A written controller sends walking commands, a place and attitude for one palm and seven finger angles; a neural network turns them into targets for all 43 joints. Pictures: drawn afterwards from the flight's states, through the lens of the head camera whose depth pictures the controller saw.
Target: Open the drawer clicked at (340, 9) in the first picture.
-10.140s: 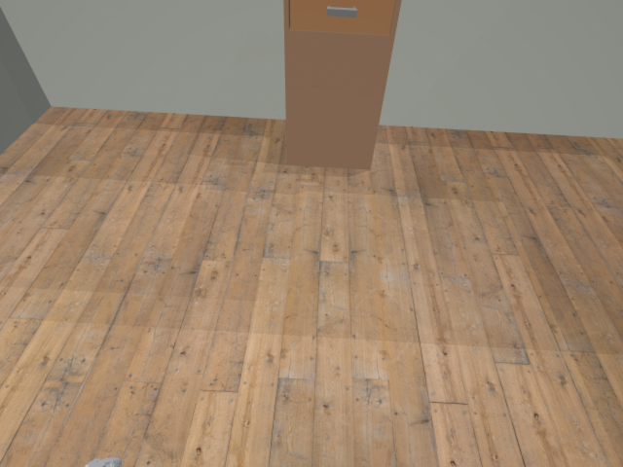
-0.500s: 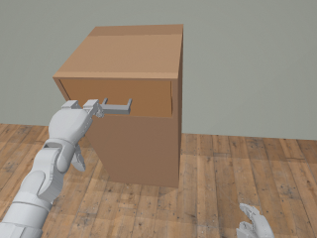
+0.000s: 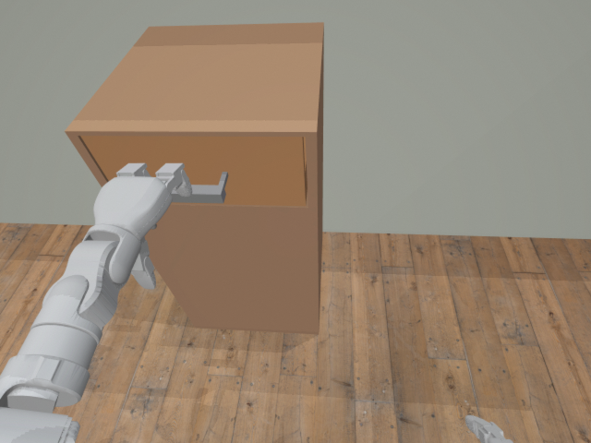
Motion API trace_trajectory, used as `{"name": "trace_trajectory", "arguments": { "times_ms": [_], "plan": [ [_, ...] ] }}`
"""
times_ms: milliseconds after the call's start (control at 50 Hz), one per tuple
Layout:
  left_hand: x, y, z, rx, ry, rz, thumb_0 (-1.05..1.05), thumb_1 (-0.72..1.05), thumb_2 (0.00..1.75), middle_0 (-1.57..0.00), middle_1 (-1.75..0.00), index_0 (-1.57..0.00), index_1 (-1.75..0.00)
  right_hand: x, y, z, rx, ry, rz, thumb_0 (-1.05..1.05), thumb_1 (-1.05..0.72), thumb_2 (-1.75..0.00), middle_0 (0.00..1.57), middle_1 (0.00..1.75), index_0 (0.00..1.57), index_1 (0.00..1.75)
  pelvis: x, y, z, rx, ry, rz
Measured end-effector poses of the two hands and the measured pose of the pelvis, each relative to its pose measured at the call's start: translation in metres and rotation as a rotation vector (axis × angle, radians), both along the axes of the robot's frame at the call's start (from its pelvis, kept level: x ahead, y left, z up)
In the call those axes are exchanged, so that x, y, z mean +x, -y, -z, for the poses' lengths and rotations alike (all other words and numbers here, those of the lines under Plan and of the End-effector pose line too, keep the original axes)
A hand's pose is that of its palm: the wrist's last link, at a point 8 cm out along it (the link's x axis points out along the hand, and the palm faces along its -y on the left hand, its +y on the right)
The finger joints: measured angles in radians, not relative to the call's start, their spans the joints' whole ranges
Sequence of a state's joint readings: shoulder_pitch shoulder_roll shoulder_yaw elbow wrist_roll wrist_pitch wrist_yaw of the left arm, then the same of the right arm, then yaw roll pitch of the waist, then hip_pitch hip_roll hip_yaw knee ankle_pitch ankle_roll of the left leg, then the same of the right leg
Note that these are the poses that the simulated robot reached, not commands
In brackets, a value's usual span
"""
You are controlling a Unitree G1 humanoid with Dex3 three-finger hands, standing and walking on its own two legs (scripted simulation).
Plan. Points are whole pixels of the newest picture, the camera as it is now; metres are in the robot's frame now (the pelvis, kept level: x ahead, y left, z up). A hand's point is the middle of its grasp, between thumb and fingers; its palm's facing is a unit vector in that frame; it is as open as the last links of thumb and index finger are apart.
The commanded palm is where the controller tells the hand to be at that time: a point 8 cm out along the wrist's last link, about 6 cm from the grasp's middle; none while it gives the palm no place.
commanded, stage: move the hooked fingers above the handle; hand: left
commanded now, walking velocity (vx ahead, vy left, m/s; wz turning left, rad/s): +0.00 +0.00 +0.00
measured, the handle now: (196, 185) +0.54 +0.25 +0.00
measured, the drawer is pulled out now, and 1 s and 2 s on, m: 0.00 0.00 0.00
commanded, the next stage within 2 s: lower the fingers behind the handle in 1.68 s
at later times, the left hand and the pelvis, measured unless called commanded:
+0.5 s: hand (165, 203) +0.43 +0.25 +0.07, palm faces -0.03 -0.02 -1.00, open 13.8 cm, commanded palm +0.42 +0.26 +0.13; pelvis +0.01 +0.00 -0.01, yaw +0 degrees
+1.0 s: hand (182, 185) +0.49 +0.25 +0.05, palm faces -0.05 +0.00 -1.00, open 13.8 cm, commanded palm +0.47 +0.26 +0.12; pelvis +0.02 +0.01 -0.02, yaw -1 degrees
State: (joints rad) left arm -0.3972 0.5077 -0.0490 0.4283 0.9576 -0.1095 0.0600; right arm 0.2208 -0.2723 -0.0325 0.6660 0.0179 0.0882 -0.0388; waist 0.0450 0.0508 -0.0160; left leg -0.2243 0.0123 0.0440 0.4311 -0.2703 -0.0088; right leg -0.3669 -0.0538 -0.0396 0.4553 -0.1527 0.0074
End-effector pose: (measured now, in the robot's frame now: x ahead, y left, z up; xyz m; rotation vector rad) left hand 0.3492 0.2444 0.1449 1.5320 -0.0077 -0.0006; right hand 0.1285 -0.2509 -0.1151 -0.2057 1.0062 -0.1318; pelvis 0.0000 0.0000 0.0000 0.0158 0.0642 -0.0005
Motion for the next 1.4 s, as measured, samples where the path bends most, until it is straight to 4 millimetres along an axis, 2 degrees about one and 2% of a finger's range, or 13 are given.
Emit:
{"name": "trace_trajectory", "arguments": {
  "times_ms": [160,560,740,1040,1200,1300,1400],
  "plan": [
    [0.022,-0.005,0.006,0.013,-0.009,-0.027,0.0,-0.49,0.3,-0.32,-1.2,-0.32,-1.2,-0.014,0.003,0.005,-0.002,-0.043,0.04,0.01,-0.91,-0.9,0.2,0.3,0.2,0.3,0.003,-0.002,0.002,0.0,-0.027,0.007],
    [0.071,-0.006,0.021,0.028,-0.039,-0.023,0.0,-0.49,0.3,-0.32,-1.2,-0.32,-1.2,-0.024,0.006,0.012,-0.024,-0.108,0.07,0.01,-0.91,-0.9,0.2,0.3,0.21,0.3,0.013,-0.005,0.008,-0.005,-0.096,0.001],
    [0.096,-0.004,0.026,0.038,-0.045,-0.032,0.0,-0.49,0.3,-0.32,-1.2,-0.32,-1.2,-0.046,0.011,0.018,-0.032,-0.178,0.111,0.01,-0.91,-0.9,0.2,0.3,0.21,0.3,0.017,-0.005,0.011,-0.007,-0.137,0.006],
    [0.124,0.001,0.035,0.033,-0.053,-0.036,0.0,-0.49,0.3,-0.32,-1.2,-0.32,-1.2,-0.085,0.018,0.021,-0.055,-0.286,0.169,0.01,-0.91,-0.9,0.2,0.3,0.21,0.3,0.019,-0.006,0.016,-0.009,-0.185,0.014],
    [0.122,-0.008,0.033,0.023,-0.046,-0.061,0.0,-0.49,0.3,-0.32,-1.2,-0.33,-1.2,-0.087,0.017,0.021,-0.045,-0.291,0.187,0.01,-0.91,-0.9,0.2,0.3,0.21,0.3,0.022,-0.007,0.015,-0.009,-0.188,0.03],
    [0.111,-0.016,0.035,0.027,-0.054,-0.059,0.0,-0.49,0.3,-0.32,-1.2,-0.33,-1.2,-0.075,0.016,0.021,-0.044,-0.267,0.172,0.01,-0.91,-0.9,0.2,0.3,0.21,0.3,0.023,-0.007,0.014,-0.011,-0.179,0.024],
    [0.101,-0.015,0.033,0.028,-0.039,-0.037,0.0,-0.49,0.3,-0.32,-1.2,-0.33,-1.2,-0.059,0.014,0.02,-0.047,-0.236,0.139,0.01,-0.91,-0.9,0.2,0.3,0.21,0.3,0.022,-0.008,0.014,-0.015,-0.165,0.008]
  ]
}}
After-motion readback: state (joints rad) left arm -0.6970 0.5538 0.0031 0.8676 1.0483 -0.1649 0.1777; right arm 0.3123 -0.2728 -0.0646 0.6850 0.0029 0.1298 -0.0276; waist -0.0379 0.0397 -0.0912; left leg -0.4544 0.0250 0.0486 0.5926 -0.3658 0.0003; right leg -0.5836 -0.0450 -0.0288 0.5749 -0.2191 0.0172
